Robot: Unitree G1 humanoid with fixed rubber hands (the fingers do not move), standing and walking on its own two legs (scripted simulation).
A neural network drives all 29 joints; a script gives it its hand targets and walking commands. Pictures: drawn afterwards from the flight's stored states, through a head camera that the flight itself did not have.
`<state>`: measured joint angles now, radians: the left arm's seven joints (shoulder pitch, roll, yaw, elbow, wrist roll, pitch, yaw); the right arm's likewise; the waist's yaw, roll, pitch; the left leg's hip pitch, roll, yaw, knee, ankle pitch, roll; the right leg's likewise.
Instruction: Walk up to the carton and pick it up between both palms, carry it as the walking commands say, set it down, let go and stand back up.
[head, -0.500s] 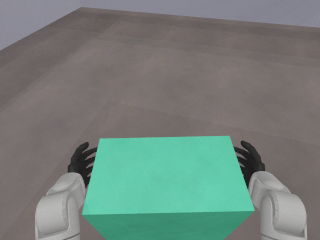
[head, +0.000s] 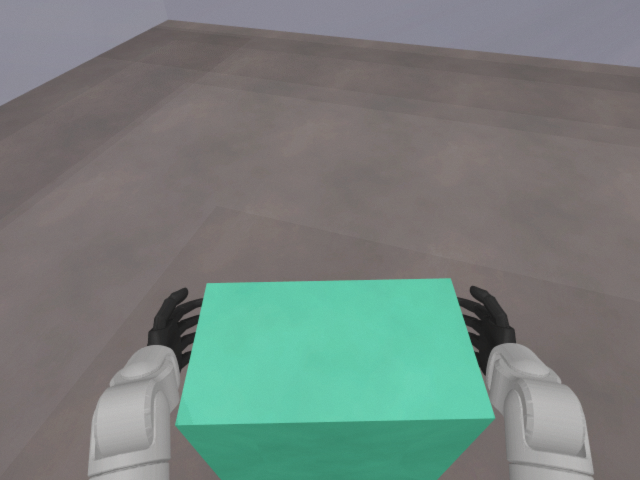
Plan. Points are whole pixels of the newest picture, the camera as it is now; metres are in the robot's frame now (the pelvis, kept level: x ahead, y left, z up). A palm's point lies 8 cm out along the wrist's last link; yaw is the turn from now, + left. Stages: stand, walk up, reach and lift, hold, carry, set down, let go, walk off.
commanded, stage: carry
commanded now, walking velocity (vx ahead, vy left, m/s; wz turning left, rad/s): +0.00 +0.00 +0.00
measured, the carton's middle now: (330, 388) +0.24 +0.01 -0.02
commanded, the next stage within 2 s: hold in 0.82 s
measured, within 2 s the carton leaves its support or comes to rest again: neither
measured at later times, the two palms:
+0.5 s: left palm (165, 348) +0.27 +0.21 +0.04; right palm (474, 344) +0.27 -0.17 +0.04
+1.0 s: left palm (171, 352) +0.26 +0.20 +0.03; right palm (484, 351) +0.26 -0.18 +0.04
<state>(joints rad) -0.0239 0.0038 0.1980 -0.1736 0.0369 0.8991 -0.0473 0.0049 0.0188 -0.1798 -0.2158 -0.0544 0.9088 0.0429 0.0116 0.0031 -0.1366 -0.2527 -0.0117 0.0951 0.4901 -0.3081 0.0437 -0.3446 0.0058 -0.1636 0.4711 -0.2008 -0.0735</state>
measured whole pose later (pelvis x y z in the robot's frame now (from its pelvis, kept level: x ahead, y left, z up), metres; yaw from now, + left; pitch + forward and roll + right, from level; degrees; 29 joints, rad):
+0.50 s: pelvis +0.01 +0.02 +0.00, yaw +0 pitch +4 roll +0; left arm -0.04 0.02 0.17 0.00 0.08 0.74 -0.05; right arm -0.03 0.00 -0.16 -0.03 -0.10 0.75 0.06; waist 0.00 0.00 -0.13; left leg -0.23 -0.03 0.10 0.49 -0.33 0.06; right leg -0.34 -0.02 -0.15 0.50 -0.23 -0.05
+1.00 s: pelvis +0.01 +0.02 +0.01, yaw +7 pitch +0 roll -1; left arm -0.05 0.03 0.11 0.09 0.05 0.64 -0.01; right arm 0.01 -0.02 -0.19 -0.01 -0.09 0.69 0.06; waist -0.10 0.01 -0.03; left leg -0.09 -0.05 -0.03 0.34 -0.23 0.06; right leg -0.15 0.04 0.04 0.32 -0.14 -0.01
